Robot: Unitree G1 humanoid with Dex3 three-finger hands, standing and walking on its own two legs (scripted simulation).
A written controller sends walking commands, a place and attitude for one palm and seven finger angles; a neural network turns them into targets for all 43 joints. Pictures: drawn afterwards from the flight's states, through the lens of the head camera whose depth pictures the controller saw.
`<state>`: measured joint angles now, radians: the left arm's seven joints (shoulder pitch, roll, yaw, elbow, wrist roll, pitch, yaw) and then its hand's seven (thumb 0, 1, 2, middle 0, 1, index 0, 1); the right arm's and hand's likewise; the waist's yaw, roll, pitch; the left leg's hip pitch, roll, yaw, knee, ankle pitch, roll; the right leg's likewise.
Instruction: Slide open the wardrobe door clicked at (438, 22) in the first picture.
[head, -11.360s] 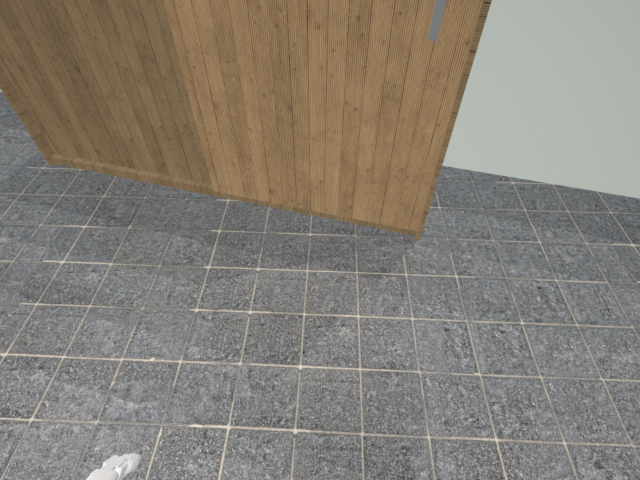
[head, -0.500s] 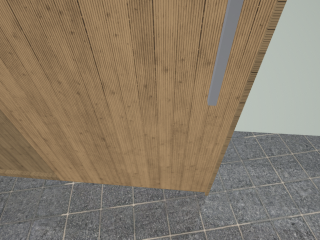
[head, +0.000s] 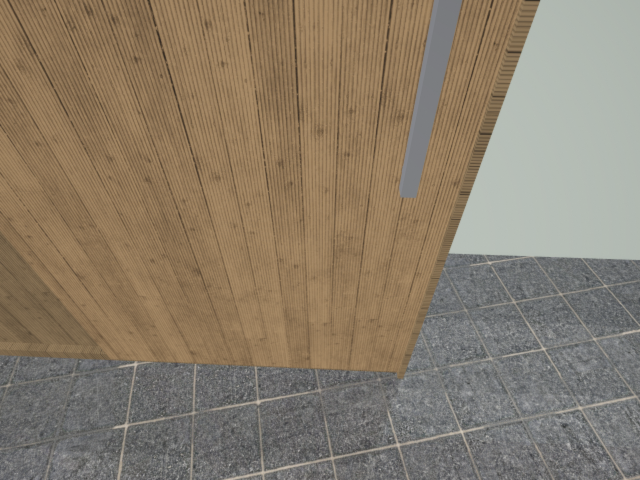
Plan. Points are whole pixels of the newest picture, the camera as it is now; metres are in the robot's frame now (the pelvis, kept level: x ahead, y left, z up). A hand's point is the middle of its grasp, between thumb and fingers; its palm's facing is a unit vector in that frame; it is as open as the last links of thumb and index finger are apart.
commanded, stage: look again from close up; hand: right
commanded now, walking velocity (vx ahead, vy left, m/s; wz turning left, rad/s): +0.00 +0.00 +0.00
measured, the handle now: (425, 88) +0.56 -0.12 +0.23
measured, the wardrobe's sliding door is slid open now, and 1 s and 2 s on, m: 0.00 0.00 0.00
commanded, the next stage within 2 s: shuffle to correct the standing spot in 1.94 s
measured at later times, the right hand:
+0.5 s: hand out of the picture -0.04 -0.16 -0.18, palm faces +0.03 +0.99 -0.17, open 7.4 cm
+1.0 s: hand out of the picture -0.04 -0.21 -0.18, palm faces +0.06 +0.98 -0.20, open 7.4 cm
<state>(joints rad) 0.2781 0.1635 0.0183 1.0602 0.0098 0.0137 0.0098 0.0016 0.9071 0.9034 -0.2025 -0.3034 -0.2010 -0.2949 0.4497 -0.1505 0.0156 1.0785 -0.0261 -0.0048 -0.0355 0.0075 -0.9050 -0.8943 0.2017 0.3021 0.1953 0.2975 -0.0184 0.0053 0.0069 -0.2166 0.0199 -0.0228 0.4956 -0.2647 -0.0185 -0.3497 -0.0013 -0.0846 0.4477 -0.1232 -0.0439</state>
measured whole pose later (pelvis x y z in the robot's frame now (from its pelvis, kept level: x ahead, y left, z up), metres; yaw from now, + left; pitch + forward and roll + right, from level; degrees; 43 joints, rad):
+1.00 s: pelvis -0.05 -0.02 +0.00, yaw +0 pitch -2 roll +3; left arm 0.26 0.18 0.03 1.05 0.03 0.03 0.02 0.00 0.91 0.90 -0.20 -0.30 -0.20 -0.29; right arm 0.32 -0.19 -0.04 1.00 -0.03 0.02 -0.02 0.01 -0.91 -0.89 0.20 0.30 0.19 0.30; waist -0.01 -0.01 0.02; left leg -0.28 -0.02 0.06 0.83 -0.49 0.03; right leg -0.39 0.01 -0.06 0.41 -0.05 -0.08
